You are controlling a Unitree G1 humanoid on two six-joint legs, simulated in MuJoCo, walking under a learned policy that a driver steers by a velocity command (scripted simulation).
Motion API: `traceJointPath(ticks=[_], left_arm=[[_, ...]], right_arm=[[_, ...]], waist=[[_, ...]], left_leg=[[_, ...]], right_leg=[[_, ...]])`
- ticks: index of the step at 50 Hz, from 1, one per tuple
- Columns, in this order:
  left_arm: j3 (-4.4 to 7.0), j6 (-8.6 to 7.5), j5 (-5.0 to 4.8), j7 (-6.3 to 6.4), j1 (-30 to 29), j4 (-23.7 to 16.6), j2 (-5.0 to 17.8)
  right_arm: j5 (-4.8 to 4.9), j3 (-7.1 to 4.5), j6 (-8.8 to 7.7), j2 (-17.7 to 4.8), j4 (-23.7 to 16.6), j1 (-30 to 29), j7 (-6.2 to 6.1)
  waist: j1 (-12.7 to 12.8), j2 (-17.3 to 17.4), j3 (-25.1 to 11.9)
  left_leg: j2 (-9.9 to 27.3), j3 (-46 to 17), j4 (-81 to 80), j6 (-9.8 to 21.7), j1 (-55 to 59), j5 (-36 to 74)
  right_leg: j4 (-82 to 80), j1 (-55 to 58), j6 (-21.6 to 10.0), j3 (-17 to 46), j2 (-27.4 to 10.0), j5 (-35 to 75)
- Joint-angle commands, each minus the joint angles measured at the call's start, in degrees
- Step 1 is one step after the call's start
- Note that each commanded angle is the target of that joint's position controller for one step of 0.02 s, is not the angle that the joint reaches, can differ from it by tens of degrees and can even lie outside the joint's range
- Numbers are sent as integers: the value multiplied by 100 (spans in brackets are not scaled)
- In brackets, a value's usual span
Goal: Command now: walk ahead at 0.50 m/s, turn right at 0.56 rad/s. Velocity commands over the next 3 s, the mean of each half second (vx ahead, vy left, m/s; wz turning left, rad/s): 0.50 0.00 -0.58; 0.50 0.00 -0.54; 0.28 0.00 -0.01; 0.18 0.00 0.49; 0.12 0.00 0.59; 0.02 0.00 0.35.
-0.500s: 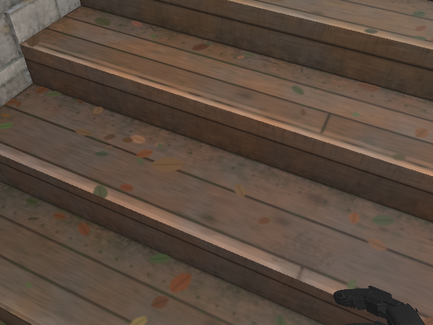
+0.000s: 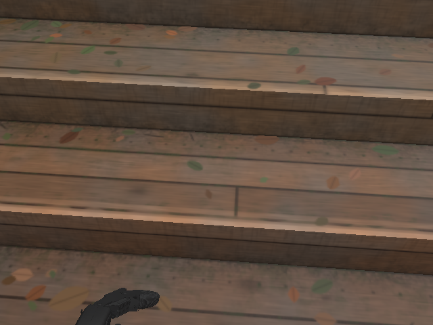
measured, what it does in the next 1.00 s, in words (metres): climbs, turning right: left foot 0.16 m higher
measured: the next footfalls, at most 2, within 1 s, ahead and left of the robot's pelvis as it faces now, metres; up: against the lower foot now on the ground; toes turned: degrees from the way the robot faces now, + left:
left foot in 0.40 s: +0.41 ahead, +0.13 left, +0.32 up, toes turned -12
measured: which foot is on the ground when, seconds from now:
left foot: down 0.00-0.00, up 0.02-0.38, down 0.40-1.00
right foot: down 0.00-0.42, up 0.44-1.00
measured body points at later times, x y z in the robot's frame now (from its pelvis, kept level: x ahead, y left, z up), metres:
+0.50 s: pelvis +0.27 +0.05 +0.17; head +0.26 +0.05 +0.62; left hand +0.37 +0.27 +0.03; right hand +0.44 -0.20 +0.11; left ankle +0.37 +0.13 -0.46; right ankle +0.12 -0.07 -0.42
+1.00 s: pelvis +0.52 -0.06 +0.26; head +0.52 -0.05 +0.71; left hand +0.81 -0.12 +0.20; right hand +0.29 -0.04 +0.13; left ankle +0.37 +0.14 -0.46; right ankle +0.63 -0.28 -0.24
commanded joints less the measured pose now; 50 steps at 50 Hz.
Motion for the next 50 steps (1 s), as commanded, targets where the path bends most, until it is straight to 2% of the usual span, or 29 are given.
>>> traceJointPath(ticks=[1,2,3,4,6,9,11,13,15,17,18,19,20,21,22,23,24,26,27,28,31,33,35,38,40,45,48,49,50], left_arm=[[597,51,133,203,3901,956,1735],[633,-175,181,169,3608,1393,1520],[509,-386,177,131,3105,1670,970],[325,-557,168,129,2692,1932,360],[104,-658,369,16,1756,2281,-174],[180,-862,351,103,1159,2020,83],[173,-858,628,210,2727,2607,171],[176,-825,811,140,3375,2806,260],[258,-879,446,-5,2521,2283,526],[266,-941,100,-48,2239,1835,738],[355,-970,95,-61,2025,1748,1035],[513,-1039,-65,-36,2023,1603,1423],[664,-1107,36,-80,2155,1642,1572],[605,-1118,248,-64,2402,1685,852],[425,-1059,468,-180,3172,1648,-60],[597,-954,305,-231,2432,1871,344],[633,-907,184,-162,2019,1936,366],[539,-755,296,15,1818,1957,159],[450,-690,332,9,1634,1919,72],[422,-608,287,-3,1548,1937,-73],[273,-590,150,-86,936,1701,-99],[340,-623,138,-200,418,1570,241],[402,-600,211,-273,395,1690,383],[262,-535,118,-145,-10,1654,148],[147,-546,36,4,-461,1347,-69],[-1,-328,24,46,-1616,622,-191],[-58,-1,96,71,-2670,74,-247],[-95,172,255,-34,-2786,14,-321],[-104,277,235,-140,-2820,-120,-415]], right_arm=[[13,-256,154,-1163,-746,52,465],[270,-132,181,-572,-969,-336,354],[324,2,87,-261,-1122,-799,155],[218,128,50,-56,-1317,-1044,-13],[267,309,181,164,-1617,-1426,-211],[521,248,149,-109,-1889,-1813,-429],[449,491,138,248,-2064,-2624,-375],[362,589,67,209,-2399,-3396,-417],[396,618,140,180,-2820,-4246,-491],[372,676,222,547,-2942,-4314,-346],[410,634,259,407,-2736,-3572,-290],[437,456,235,-135,-2578,-3236,-258],[544,254,133,-643,-2340,-2547,-327],[452,140,42,-902,-1922,-1030,-431],[348,66,79,-1336,-1550,222,-452],[285,83,28,-1231,-1320,584,-510],[432,64,-77,-1169,-1131,-199,-427],[468,312,-54,222,-725,-1105,-410],[497,456,-35,867,-590,-1400,-466],[517,514,-62,1115,-502,-1608,-545],[245,427,-158,881,-215,-1470,-571],[153,392,-214,622,-313,-1487,-481],[69,449,-258,497,-145,-949,-441],[-152,466,-157,347,561,763,-398],[-290,572,-115,630,736,902,-351],[-305,661,-162,761,1120,1707,-353],[-294,717,-161,880,1333,1887,-124],[-55,656,-159,618,979,1091,0],[165,641,-268,444,1040,1286,64]], waist=[[1344,-1376,-1436],[972,-1183,37],[624,-1081,627],[257,-797,446],[-410,-99,605],[-535,-404,579],[72,-902,707],[338,-132,677],[177,-269,730],[-40,-1189,922],[-385,-1229,649],[-550,-1140,414],[-663,-1150,-71],[-849,-145,-1652],[-859,2088,-2606],[-1256,1730,-659],[-831,1157,775],[-183,-455,479],[79,-442,383],[258,-421,463],[362,-427,595],[206,-361,537],[97,-74,570],[-548,56,848],[-519,-133,1090],[-611,97,1257],[-583,-85,1430],[-188,159,1405],[-61,594,1288]], left_leg=[[-1152,-1686,6959,287,-3944,320],[-1285,-2346,8850,286,-5580,453],[-1234,-2332,9660,390,-6327,408],[-1194,-2401,9836,546,-6424,274],[-880,-2099,9665,694,-6355,133],[-617,-1251,8567,350,-5441,-773],[-797,-1416,10500,371,-7003,-2073],[-574,-1443,8794,422,-7722,-1716],[-363,-771,6693,124,-5620,-2088],[-682,-106,6543,-359,-2999,-2462],[-910,-203,6309,-413,-2601,-1773],[-1245,-31,5140,-360,-2649,-1872],[-1369,-479,3986,-93,-2190,-1691],[-539,-2486,3267,780,13,637],[1396,-6798,798,2191,1925,-570],[1157,-7584,25,1581,696,-4067],[951,-6266,200,1229,-648,-5359],[980,-4207,629,1099,-1698,-3186],[888,-3742,502,955,-1954,-2465],[695,-3170,365,757,-2064,-2059],[314,-1577,-140,409,-1943,-1393],[205,-736,-691,435,-1989,-945],[381,-552,-869,593,-1337,-235],[815,-806,-720,984,847,40],[967,-691,-870,904,1235,40],[836,-225,-1311,767,1760,1512],[883,27,-1906,772,1225,1279],[727,475,-2405,895,-245,1839],[946,450,-2282,1147,-921,3979]], right_leg=[[-4798,5334,-1959,5892,-1271,731],[-4853,4628,-1401,5469,-1477,-565],[-4460,3880,-1242,4853,-1324,-442],[-4322,3586,-1241,4280,-1140,177],[-4369,2500,-942,3252,-914,715],[-4959,1331,-555,2187,-567,1212],[-4912,2438,-767,3129,-981,801],[-4806,3542,-558,3321,-1069,363],[-5706,1914,-656,3101,-1086,691],[-6560,234,-954,3214,-1374,1484],[-6106,941,-942,3121,-1545,3921],[-5494,2267,-850,2940,-1507,6929],[-4401,3337,-565,2625,-1333,8976],[-1988,2772,-217,2557,-785,7574],[396,220,72,2486,461,1734],[3238,-1239,-25,2956,220,2326],[3682,-1947,-153,2437,-78,2824],[3924,-1194,-458,1909,-468,3077],[4069,-997,-584,1900,-670,3042],[3884,-1056,-662,1958,-759,2934],[3496,-1514,-832,1669,-858,3021],[2535,-1098,-665,1296,-964,3184],[2980,-1522,-533,1292,-957,3267],[4615,-3842,-762,1418,-703,2157],[4830,-4537,-1078,1509,-801,1947],[3936,-4538,-1082,603,-1168,2135],[1840,-3499,-1031,239,-1502,2263],[1060,-1521,-981,-359,-1343,1875],[1399,-54,-653,-690,-936,1081]])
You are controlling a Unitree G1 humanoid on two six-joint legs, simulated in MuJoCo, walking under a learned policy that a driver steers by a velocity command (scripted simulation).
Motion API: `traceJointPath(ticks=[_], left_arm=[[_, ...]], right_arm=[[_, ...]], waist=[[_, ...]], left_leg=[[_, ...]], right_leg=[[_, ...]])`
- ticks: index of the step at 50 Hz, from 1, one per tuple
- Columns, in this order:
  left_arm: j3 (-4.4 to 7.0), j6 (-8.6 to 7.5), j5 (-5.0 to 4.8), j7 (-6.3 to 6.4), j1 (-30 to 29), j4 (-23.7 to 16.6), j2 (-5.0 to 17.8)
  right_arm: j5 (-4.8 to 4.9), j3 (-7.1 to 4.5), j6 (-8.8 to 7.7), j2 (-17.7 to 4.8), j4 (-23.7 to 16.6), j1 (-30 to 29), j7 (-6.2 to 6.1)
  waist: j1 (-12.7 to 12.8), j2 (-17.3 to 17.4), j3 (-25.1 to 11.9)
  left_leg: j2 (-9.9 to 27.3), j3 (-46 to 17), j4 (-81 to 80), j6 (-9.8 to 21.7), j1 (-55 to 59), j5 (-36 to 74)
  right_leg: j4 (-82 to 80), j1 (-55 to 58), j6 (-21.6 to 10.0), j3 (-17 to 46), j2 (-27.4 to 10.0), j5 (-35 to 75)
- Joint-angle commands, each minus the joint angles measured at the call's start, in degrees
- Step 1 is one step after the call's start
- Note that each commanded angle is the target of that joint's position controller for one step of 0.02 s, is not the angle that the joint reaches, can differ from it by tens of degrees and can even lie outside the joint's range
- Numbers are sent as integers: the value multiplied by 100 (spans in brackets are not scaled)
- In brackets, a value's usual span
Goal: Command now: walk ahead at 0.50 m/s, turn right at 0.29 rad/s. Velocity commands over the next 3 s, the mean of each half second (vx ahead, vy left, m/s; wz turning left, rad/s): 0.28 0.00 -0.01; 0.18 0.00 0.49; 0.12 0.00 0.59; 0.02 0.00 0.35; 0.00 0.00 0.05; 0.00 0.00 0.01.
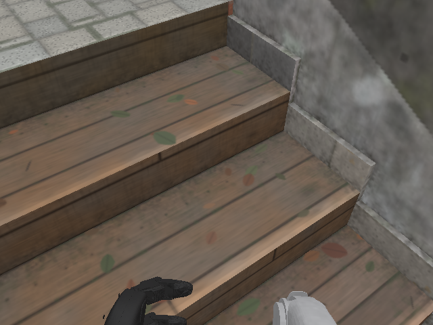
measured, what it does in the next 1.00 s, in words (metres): climbs, turning left: right foot 0.16 m higher, then left foot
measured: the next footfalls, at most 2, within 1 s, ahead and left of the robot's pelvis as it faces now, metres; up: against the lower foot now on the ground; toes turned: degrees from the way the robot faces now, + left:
right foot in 0.06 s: +0.28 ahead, -0.12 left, +0.16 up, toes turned -8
left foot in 0.68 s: +0.32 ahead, +0.10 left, +0.16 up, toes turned +11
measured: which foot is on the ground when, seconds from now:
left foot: down 0.00-0.08, up 0.10-0.66, down 0.68-1.00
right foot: up 0.00-0.04, down 0.06-0.68, up 0.70-1.00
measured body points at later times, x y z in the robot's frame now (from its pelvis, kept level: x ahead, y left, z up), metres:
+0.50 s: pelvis +0.27 -0.03 +0.17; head +0.26 -0.02 +0.62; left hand +0.34 +0.19 +0.03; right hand +0.41 -0.26 +0.05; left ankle +0.27 +0.11 -0.31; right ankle +0.24 -0.11 -0.56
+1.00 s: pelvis +0.42 +0.03 +0.18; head +0.41 +0.04 +0.63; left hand +0.59 +0.25 +0.09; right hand +0.32 -0.17 +0.04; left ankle +0.28 +0.09 -0.56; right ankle +0.58 -0.05 -0.33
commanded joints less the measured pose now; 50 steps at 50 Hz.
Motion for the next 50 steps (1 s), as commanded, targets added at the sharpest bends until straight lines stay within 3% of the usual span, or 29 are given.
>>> traceJointPath(ticks=[1,3,4,5,6,7,8,9,12,13,14,15,16,17,20,25,28,30,31,32,33,34,35,36,37,38,42,47,50], left_arm=[[113,156,-34,-146,-1607,-1010,255],[317,-101,-105,3,0,-449,735],[337,-159,-195,87,904,-238,873],[461,-181,-169,89,2074,109,1036],[538,-222,121,229,3501,651,1252],[778,-254,254,221,4355,1011,1737],[915,-480,386,316,4055,1220,1974],[867,-658,335,321,3377,1296,1681],[382,-707,256,187,1409,1121,-2],[347,-746,325,126,1132,1051,-83],[559,-898,-94,469,1754,1362,461],[455,-991,-60,635,1980,1514,398],[456,-1115,423,340,865,909,266],[457,-1077,469,266,348,607,351],[617,-861,533,367,1278,708,940],[712,-941,459,456,2193,755,1267],[719,-1005,261,587,1634,447,1239],[908,-1096,57,489,1413,350,1633],[1029,-1097,247,471,1381,177,1911],[1065,-1028,276,562,961,52,2024],[1093,-822,59,509,818,231,2153],[1064,-598,237,268,1631,704,1871],[719,-467,525,-49,2578,606,438],[621,-554,255,-107,2387,329,351],[623,-644,68,-58,1006,-87,523],[659,-715,10,45,219,-409,698],[397,-558,142,226,268,-530,511],[133,-499,58,315,-238,-852,735],[26,-154,222,344,-1773,-1295,520]], right_arm=[[368,-178,-244,-1269,-130,145,165],[518,-458,-382,-2165,-508,-265,89],[210,-487,-410,-1900,-476,258,180],[209,-622,-390,-2178,-650,-148,211],[198,-567,-269,-1578,-795,-447,405],[720,-724,-136,-1449,-746,-462,482],[812,-824,-149,-1252,-853,-767,424],[707,-739,-282,-866,-982,-1306,289],[723,-560,-221,-516,-1216,-1777,-10],[672,-574,-82,-624,-1234,-1786,-37],[656,-526,112,-678,-1851,-1792,-457],[682,-591,176,-853,-1744,-1951,-648],[819,-615,47,-880,-1579,-2159,-202],[918,-693,7,-1049,-1325,-1587,-1],[829,-803,-26,-1494,-1392,-2203,128],[657,-877,137,-1834,-2115,-3442,-262],[548,-685,253,-1314,-2516,-3905,-309],[694,-555,379,-1041,-2611,-3931,-341],[798,-567,348,-1326,-2644,-3934,-379],[659,-664,275,-1561,-2313,-3422,-297],[666,-762,177,-1600,-1997,-2539,-339],[628,-829,82,-1563,-1708,-1899,-550],[426,-1068,39,-2448,-1735,-1337,-858],[326,-1310,10,-2974,-1649,-584,-782],[200,-1279,25,-2474,-1265,-129,-577],[344,-1170,44,-2065,-1057,15,-426],[267,-655,299,-984,-860,-867,-37],[61,-537,122,-1238,-974,-1537,-49],[580,-502,-17,-1277,-1061,-1086,37]], waist=[[733,979,914],[1279,1394,424],[1191,1255,-906],[1706,965,-1187],[2016,-91,-1578],[1918,-304,-1788],[1588,-391,-834],[1218,-636,-301],[148,320,-143],[-74,450,-6],[-293,282,421],[-86,474,588],[-376,-477,216],[-481,-693,-79],[192,-160,-125],[785,-290,-89],[579,-482,-76],[495,-614,103],[725,-403,-263],[624,-361,-264],[199,-363,-101],[297,91,138],[942,1333,-1109],[442,896,-1535],[-278,534,-848],[-352,810,-413],[449,454,551],[610,-307,445],[320,482,574]], left_leg=[[1552,-421,-400,1711,-1985,7777],[1706,-578,696,1079,-859,10734],[1453,-954,1839,760,-2187,10853],[859,-1276,3254,570,-3504,8659],[53,-1741,5174,394,-5128,2880],[-437,-2826,8184,344,-4985,1542],[-424,-3447,9270,388,-5322,1958],[-278,-3367,9873,437,-5475,1793],[-26,-3325,10290,1160,-5874,2028],[116,-3156,9988,1096,-5762,1888],[-134,-2774,8997,732,-5291,912],[-147,-2815,8483,639,-5155,1369],[228,-2786,8906,759,-5293,1860],[-14,-2540,9599,520,-4669,1452],[-393,-2588,10724,371,-5914,977],[-295,-2991,10211,146,-7746,615],[350,-2373,7555,-113,-7051,579],[229,-1834,4907,-271,-5237,-161],[-223,-1432,4640,-193,-5105,-56],[-135,-1581,2682,-166,-4797,1364],[-348,-1616,158,-93,-3845,2819],[-579,-1711,-498,54,-2350,4374],[857,-3248,2335,1826,978,9690],[1656,-4348,2478,2759,1900,10928],[1669,-4143,2344,2458,1664,9215],[1555,-3959,2365,2201,1496,7697],[952,-3583,1404,1701,-1878,3688],[606,-3766,403,1555,-3314,520],[776,-3788,-652,1660,-4008,1758]], right_leg=[[-1013,2740,270,-808,655,-942],[-2516,4110,190,-602,1101,-656],[-1743,6658,-130,211,885,670],[-2972,8305,-233,1238,610,532],[-4783,9786,-548,3208,-312,940],[-6006,8616,-760,5003,-1108,1368],[-6086,7235,-479,4611,-981,1642],[-5883,6221,-513,3758,-806,1586],[-6384,4531,-195,2649,-629,1149],[-6659,4160,-155,2135,-642,1611],[-6984,4364,62,1598,-699,1136],[-7133,4253,188,1061,-525,2048],[-7274,3927,526,473,-157,2410],[-7157,3611,211,223,-190,3279],[-6988,5133,2,170,-387,3333],[-6626,8222,-73,238,-1178,4233],[-6827,8182,197,-161,-1046,3976],[-6763,7160,254,-472,-955,4972],[-6114,8016,262,-555,-687,6363],[-5430,8698,531,-442,-644,6171],[-4752,8637,834,-223,-591,4563],[-4065,7626,1020,-120,-343,2251],[-2037,4492,1566,-183,89,-2513],[-612,3225,1749,689,666,-3381],[824,1829,1693,822,842,-3070],[1926,564,1483,678,745,-3143],[2979,199,313,604,469,-1550],[1278,432,314,509,33,154],[-951,2046,759,-285,173,-1890]])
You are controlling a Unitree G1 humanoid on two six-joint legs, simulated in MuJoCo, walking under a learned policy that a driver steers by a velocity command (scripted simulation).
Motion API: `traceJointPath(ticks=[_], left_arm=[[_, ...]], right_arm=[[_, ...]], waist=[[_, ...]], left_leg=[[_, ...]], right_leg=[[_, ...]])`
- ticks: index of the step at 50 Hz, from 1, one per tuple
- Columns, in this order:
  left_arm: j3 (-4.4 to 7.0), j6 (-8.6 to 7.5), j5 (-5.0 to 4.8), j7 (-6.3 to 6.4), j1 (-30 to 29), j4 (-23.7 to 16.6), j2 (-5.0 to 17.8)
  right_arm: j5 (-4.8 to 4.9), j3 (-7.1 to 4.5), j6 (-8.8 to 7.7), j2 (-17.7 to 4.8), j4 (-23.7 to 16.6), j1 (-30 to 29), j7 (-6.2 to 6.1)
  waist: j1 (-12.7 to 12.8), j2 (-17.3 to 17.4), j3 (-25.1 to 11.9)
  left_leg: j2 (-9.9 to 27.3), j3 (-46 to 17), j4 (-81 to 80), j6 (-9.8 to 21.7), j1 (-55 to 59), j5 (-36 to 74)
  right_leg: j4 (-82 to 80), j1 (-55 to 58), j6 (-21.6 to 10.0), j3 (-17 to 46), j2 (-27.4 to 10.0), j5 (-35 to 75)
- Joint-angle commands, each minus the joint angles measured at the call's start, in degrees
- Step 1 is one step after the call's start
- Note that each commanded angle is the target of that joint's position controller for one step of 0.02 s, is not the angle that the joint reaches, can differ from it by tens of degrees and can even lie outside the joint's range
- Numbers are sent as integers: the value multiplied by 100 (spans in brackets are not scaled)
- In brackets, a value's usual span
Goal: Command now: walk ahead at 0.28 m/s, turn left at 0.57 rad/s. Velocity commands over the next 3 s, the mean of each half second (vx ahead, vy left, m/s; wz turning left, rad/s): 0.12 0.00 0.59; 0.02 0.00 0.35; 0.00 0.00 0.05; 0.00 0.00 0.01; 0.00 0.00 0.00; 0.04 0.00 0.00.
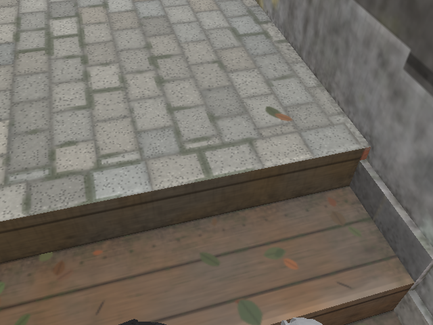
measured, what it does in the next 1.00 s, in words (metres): climbs, turning left: right foot 0.16 m higher, then left foot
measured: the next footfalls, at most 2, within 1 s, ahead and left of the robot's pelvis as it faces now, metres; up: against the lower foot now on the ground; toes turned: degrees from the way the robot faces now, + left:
right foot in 0.08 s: +0.21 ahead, -0.13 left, +0.16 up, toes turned -2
left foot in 0.58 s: +0.15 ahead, +0.12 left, +0.16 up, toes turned +25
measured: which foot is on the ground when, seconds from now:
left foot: down 0.00-0.12, up 0.14-0.56, down 0.58-1.00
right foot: up 0.00-0.06, down 0.08-0.58, up 0.60-0.92, down 0.94-1.00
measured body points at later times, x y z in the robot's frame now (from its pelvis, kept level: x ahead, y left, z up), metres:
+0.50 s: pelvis +0.12 -0.02 +0.15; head +0.13 +0.00 +0.60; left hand +0.20 +0.27 +0.04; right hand +0.40 -0.17 +0.07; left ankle +0.13 +0.10 -0.52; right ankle +0.18 -0.13 -0.58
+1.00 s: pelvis +0.15 +0.01 +0.14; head +0.17 +0.02 +0.59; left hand +0.12 +0.27 +0.01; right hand +0.44 -0.09 +0.05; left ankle +0.12 +0.10 -0.58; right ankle +0.18 -0.14 -0.58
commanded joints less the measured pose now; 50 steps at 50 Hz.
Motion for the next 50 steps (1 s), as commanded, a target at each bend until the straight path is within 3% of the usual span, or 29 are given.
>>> traceJointPath(ticks=[1,2,4,5,6,7,8,9,11,12,13,15,17,18,21,26,28,29,30,31,32,33,34,36,39,44,46,48,50], left_arm=[[98,-16,49,-29,-2300,-1082,293],[89,-30,-96,-52,-1738,-819,300],[220,-89,-135,36,-802,-454,601],[304,-140,-173,173,12,-270,754],[387,-180,-207,319,1013,-16,959],[572,-235,77,453,2119,192,1458],[646,-530,174,492,2044,345,1683],[693,-752,-51,435,1230,499,1612],[436,-844,-184,202,373,827,161],[293,-852,-220,201,58,877,-417],[326,-873,-233,315,0,826,-460],[435,-970,-217,525,119,838,-162],[744,-973,-80,433,-462,477,850],[812,-1063,7,445,-712,205,1107],[836,-1128,-2,417,-1000,0,1341],[946,-954,-65,354,-84,86,1376],[943,-730,-191,249,395,195,1325],[866,-674,-216,193,590,245,978],[794,-635,-192,249,764,-136,506],[751,-764,-314,281,41,-653,797],[725,-708,-255,202,-573,-628,842],[689,-675,-244,108,-376,-489,833],[828,-615,-264,114,157,-164,1210],[886,-693,-187,218,185,-237,1338],[915,-628,-203,174,960,114,1207],[842,-548,-221,-73,1186,46,870],[742,-584,-424,-190,1220,17,748],[724,-636,-472,-144,865,-52,1107],[805,-697,-365,-170,559,-117,1369]], right_arm=[[453,-110,-352,-1168,-852,-508,56],[370,-174,-405,-1415,-895,-628,104],[358,-470,-447,-1962,-1021,-532,162],[210,-550,-463,-1757,-1123,-535,178],[-33,-416,-434,-1012,-1406,-303,179],[162,-417,-251,-657,-1395,-567,163],[380,-575,-153,-966,-1381,-1173,218],[419,-667,-194,-991,-1408,-1411,145],[239,-465,-193,-537,-1397,-1474,-8],[219,-400,-115,-376,-1579,-1806,-55],[254,-335,1,-258,-1616,-1821,-103],[336,-357,49,-482,-1833,-2462,-44],[535,-356,159,-788,-2088,-2888,85],[450,-415,137,-955,-2044,-2880,120],[312,-433,82,-1091,-2093,-2797,56],[321,-459,-11,-1171,-2405,-2986,-56],[348,-604,-89,-1364,-2261,-2782,-149],[278,-746,-169,-1533,-2189,-2684,-270],[326,-935,-244,-2167,-2175,-2522,-448],[456,-1071,-285,-2583,-2253,-2109,-502],[322,-1069,-399,-2466,-2033,-1783,-511],[309,-1102,-450,-2433,-2058,-2264,-440],[367,-1009,-392,-2066,-2280,-2764,-387],[469,-819,-268,-1603,-2715,-3539,-333],[464,-610,-137,-1189,-3168,-3551,-286],[588,-541,-158,-1544,-3123,-3289,-112],[771,-501,-54,-1497,-2741,-3019,86],[728,-479,18,-1240,-2482,-2281,273],[594,-557,-81,-1483,-2581,-2687,113]], waist=[[303,1215,545],[507,1215,305],[672,1251,-401],[836,726,-1126],[997,-772,-2455],[1558,-1889,-2333],[1548,-1480,-959],[1018,-968,158],[287,503,413],[-1,618,350],[-140,229,272],[-27,7,90],[9,-254,77],[7,-282,106],[-50,-137,23],[339,-331,310],[393,-206,231],[441,172,105],[808,1467,-306],[81,1698,-435],[-183,1134,-277],[12,858,-246],[202,482,-366],[592,-160,-148],[673,219,-280],[565,342,199],[591,254,354],[67,43,105],[24,-117,45]], left_leg=[[1363,-1029,-1713,1252,-1904,3606],[1571,-893,-1207,1219,-1279,6104],[1540,-581,-100,978,347,9415],[1185,-548,1110,679,-325,9396],[538,-653,2678,547,-1938,6943],[-470,-861,5505,222,-3420,996],[-197,-1381,8136,251,-4320,1398],[117,-988,8782,276,-4591,1402],[399,-493,8985,671,-4338,983],[608,-402,8503,749,-4164,507],[771,-366,7958,679,-4109,465],[885,-102,6994,425,-4165,414],[844,753,5669,-101,-3329,-630],[869,911,5682,-161,-2688,-212],[986,597,5206,-106,-2230,554],[806,676,2367,-162,-2444,144],[436,912,871,164,-1528,1040],[417,627,478,525,-829,2042],[1203,-594,648,1406,240,5174],[2024,-2328,79,2091,1246,4462],[1961,-2203,161,1876,1527,4230],[1996,-1879,429,1677,1276,4703],[2003,-1505,591,1605,765,5381],[1886,-1134,325,1638,-371,5077],[1559,-820,332,1498,-708,4041],[1119,-364,737,906,-858,3096],[1196,-643,989,791,-529,2455],[775,-544,1131,172,-218,1888],[322,191,1300,-83,-214,1601]], right_leg=[[-1624,2502,363,-988,399,-1090],[-1951,2853,330,-801,518,-228],[-3128,3291,154,-672,867,-313],[-3633,4945,-247,253,649,390],[-5004,7043,-1093,2569,-550,465],[-7089,7525,-1796,5165,-1927,-128],[-7623,6072,-1313,5605,-1848,-1956],[-7577,4938,-928,4512,-1690,-2723],[-7384,4069,-699,2492,-1597,-852],[-7541,3971,-505,1747,-1434,-47],[-7647,4106,-260,1237,-1322,436],[-7712,4556,-57,147,-857,697],[-8299,4375,-67,-805,-587,919],[-8523,4231,19,-964,-595,1309],[-8433,4769,-217,-987,-1001,2207],[-7900,7071,-406,-703,-1581,2473],[-7473,7075,-94,-707,-1534,1361],[-6782,6731,353,-989,-1126,775],[-5575,5569,1018,-1552,-271,-753],[-4735,3787,1478,-860,504,-1947],[-3398,2811,1486,-47,387,-2025],[-2222,2446,1478,426,314,-1893],[-1278,2707,1487,764,182,-1680],[-1344,3084,1403,939,79,-877],[-1749,3759,1647,973,136,313],[-4740,4959,1924,477,122,-39],[-6661,5408,1800,309,114,532],[-6539,5659,1227,641,38,2100],[-6478,5337,803,463,135,1465]])
Over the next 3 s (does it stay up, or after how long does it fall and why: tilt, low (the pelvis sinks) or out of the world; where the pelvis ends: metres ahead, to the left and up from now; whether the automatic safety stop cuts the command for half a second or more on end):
stays up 0.19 -0.01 0.16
